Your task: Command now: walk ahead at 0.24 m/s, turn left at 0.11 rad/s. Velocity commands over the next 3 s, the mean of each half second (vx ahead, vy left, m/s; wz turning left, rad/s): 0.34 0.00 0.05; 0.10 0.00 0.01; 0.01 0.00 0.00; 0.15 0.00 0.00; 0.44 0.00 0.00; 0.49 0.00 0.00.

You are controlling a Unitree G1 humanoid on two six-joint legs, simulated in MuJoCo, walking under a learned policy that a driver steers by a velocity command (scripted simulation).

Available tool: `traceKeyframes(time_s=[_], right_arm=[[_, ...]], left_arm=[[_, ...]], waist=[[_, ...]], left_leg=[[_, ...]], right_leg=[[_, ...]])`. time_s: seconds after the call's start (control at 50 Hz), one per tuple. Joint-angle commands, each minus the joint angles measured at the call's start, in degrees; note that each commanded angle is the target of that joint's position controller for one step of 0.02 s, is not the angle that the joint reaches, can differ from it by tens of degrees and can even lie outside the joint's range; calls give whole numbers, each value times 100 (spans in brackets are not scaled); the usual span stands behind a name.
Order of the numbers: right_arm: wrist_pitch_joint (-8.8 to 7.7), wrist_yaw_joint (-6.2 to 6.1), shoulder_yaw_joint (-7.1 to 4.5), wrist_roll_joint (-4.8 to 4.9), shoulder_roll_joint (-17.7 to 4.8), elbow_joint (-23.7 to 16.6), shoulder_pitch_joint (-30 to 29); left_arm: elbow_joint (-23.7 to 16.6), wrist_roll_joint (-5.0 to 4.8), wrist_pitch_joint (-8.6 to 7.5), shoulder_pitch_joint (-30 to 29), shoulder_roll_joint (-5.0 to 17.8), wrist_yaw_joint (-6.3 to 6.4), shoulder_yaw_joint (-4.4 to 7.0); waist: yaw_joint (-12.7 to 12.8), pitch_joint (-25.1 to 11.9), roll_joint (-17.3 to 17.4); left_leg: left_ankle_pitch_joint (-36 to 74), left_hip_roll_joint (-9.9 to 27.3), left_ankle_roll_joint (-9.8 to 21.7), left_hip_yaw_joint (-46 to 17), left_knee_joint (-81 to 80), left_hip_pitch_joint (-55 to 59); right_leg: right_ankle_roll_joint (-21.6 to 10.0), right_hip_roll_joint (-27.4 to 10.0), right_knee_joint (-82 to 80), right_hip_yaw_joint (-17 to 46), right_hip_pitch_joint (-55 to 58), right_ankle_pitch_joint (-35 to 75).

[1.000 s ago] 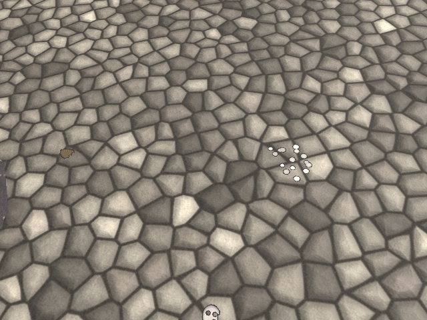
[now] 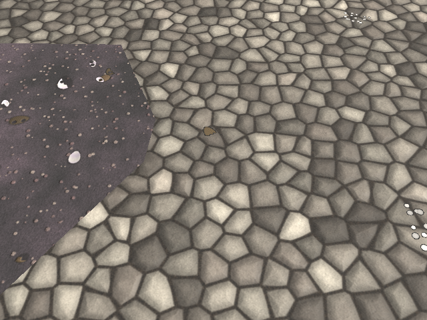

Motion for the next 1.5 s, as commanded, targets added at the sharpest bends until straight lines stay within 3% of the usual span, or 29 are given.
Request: traceKeyframes(time_s=[0.02,0.04,0.06,0.08,0.1,0.12,0.16,0.24,0.3,0.36,0.4,0.42,0.44,0.46,0.48,0.5,0.52,0.56,0.6,0.66,0.74,0.8,0.82,0.84,0.86,0.88,0.9,1.08,1.5], right_arm=[[-236,-32,-173,-19,-704,-157,762],[-287,8,-343,-107,-1303,24,1168],[-389,52,-340,-148,-1289,-26,1185],[-488,21,-250,-184,-1028,5,1080],[-563,-2,-194,-132,-863,0,996],[-595,-10,-179,-67,-813,21,932],[-594,-22,-138,-65,-726,29,921],[-567,-1,-169,-37,-850,52,938],[-585,32,-233,35,-1060,146,1116],[-560,38,-263,45,-1150,205,1039],[-525,8,-172,-35,-911,222,1097],[-541,-14,-13,-143,-458,-7,1477],[-602,-47,45,-79,-268,50,1807],[-596,-38,-106,60,-820,133,1509],[-565,-33,-132,78,-933,100,1165],[-531,-54,-123,-6,-879,99,963],[-473,-71,-140,-60,-818,112,899],[-358,-86,-109,-75,-589,221,1083],[-284,-126,-83,-119,-458,212,1059],[-259,-145,-2,-169,-301,65,575],[-210,-125,-40,-116,-477,-35,102],[-205,-136,-51,-173,-469,-53,43],[-225,-156,-68,-225,-581,-77,6],[-240,-195,-112,-225,-828,-134,20],[-219,-218,-167,-163,-1104,-105,-191],[-205,-160,-111,-118,-695,-114,-304],[-208,-115,-55,-142,-473,-121,-335],[-278,-108,-69,-141,-536,201,-293],[-180,-220,-64,-133,-480,1422,-378]], left_arm=[[-382,36,-166,-293,690,-20,132],[-668,34,-293,-600,357,-23,48],[-832,-52,-395,-1067,783,-5,149],[-836,-149,-453,-1029,990,-26,254],[-699,-146,-485,-785,961,-60,267],[-673,-100,-524,-719,916,-100,265],[-661,-32,-589,-840,747,-189,221],[-697,-26,-600,-1120,439,-332,70],[-779,-87,-567,-1235,630,-369,88],[-716,-94,-560,-849,881,-337,177],[-394,0,-547,420,1244,-224,371],[-369,190,-549,1088,1846,-182,471],[-280,177,-533,1278,1864,-244,446],[-313,96,-536,883,1426,-253,311],[-333,51,-523,500,1221,-254,243],[-328,55,-510,206,1048,-260,190],[-327,89,-510,-7,945,-271,158],[-261,184,-573,-222,831,-267,121],[-151,201,-623,-391,758,-242,81],[4,171,-537,-466,857,-165,88],[245,155,-371,-250,996,-149,101],[345,59,-291,-382,848,-170,20],[427,65,-297,-205,685,-172,-43],[459,178,-325,-34,577,-169,-92],[543,208,-348,589,564,-189,-83],[592,199,-317,360,615,-165,-106],[569,160,-274,49,745,-151,-83],[821,96,-69,-63,765,-71,-77],[1633,114,-74,42,734,28,-119]], waist=[[-394,-302,-412],[-448,-264,1142],[-747,337,1226],[-610,658,1023],[-496,672,913],[-458,660,851],[-467,566,637],[-537,416,704],[-517,514,703],[-171,427,651],[469,-478,385],[489,-1536,-841],[352,-2120,-1982],[328,-1431,-1300],[208,-865,-876],[70,-568,-469],[-72,-418,-444],[-272,-499,-586],[-386,-487,-587],[-282,-470,-610],[-58,-396,-481],[-197,-268,-371],[-192,-246,-207],[-76,-383,102],[410,-521,755],[166,-567,701],[7,-387,463],[-7,-438,87],[-16,25,-75]], left_leg=[[155,536,636,-573,-876,1660],[-1288,1364,1242,-2078,-1306,1546],[-1617,1983,1799,-3178,-2003,1196],[-1635,2060,1879,-3204,-2090,1170],[-1518,1859,1757,-2880,-2087,1336],[-1134,1756,1654,-2605,-2108,1544],[-27,1461,1466,-1889,-2176,1512],[1017,1062,1306,-838,-2170,678],[916,1321,1297,-888,-2183,437],[1733,1454,1120,-808,-1753,593],[3486,888,718,-243,225,241],[1912,241,238,81,2339,-1274],[-1449,-435,16,-383,3711,-2081],[-1328,-124,12,-638,4342,-2455],[-971,142,56,-381,4355,-2526],[-633,352,59,-232,4098,-2378],[-370,509,57,-193,3788,-2096],[26,532,-5,-137,3491,-1439],[306,536,-94,-138,2868,-1201],[843,581,-139,-111,1657,-961],[1067,497,-117,-95,821,-678],[1409,401,54,-6,-255,-92],[2157,516,144,-187,-702,276],[3301,885,262,-543,-651,674],[3387,1033,593,-713,-305,873],[2613,788,576,-533,-304,549],[2460,616,442,-428,-310,449],[3159,456,361,-266,-144,478],[2074,283,212,-83,-527,418]], right_leg=[[-485,-622,-228,883,-1349,-1339],[-41,235,1112,-381,-2134,-1190],[31,43,1939,-147,-2788,-1703],[-15,-196,2592,87,-3217,-1524],[-67,-310,2842,133,-3389,-1247],[-95,-409,2843,129,-3611,-856],[-57,-472,2486,-5,-3413,-146],[143,-238,1098,-357,-2001,823],[68,-177,602,-316,-1423,1013],[-198,-81,238,-359,-807,933],[-485,-25,62,-353,1023,1167],[-1136,-1483,11,1577,2961,1584],[-1696,-2292,-1035,3680,3260,1460],[-1557,-2174,-1139,3247,2620,1455],[-1429,-2007,-1062,2360,1929,2012],[-1322,-1716,-1072,1753,1367,2668],[-1237,-1491,-1171,1273,898,3129],[-1265,-1274,-1377,787,356,3763],[-1353,-1194,-1472,445,122,4131],[-1282,-1078,-1479,168,113,3933],[-1290,-1176,-1454,378,219,2776],[-1071,-1042,-1180,506,116,1605],[-789,-827,-1016,472,9,1249],[-516,-547,-727,310,-118,819],[-304,-168,-811,75,-319,310],[-177,-97,-838,-84,49,216],[-168,-90,-776,-85,-9,323],[-187,-225,-527,-47,406,1603],[-198,-280,-966,40,243,757]])
Next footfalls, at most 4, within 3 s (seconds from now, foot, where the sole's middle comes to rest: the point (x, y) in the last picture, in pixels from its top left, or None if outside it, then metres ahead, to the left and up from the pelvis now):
0.40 right None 0.27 -0.15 -0.77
0.82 left None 0.35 0.08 -0.77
2.02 left None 0.43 0.11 -0.77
2.54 right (261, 234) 0.79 -0.11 -0.77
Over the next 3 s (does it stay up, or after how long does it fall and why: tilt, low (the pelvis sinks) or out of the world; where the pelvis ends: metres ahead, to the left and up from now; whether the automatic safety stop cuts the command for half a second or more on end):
stays up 0.86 -0.01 0.00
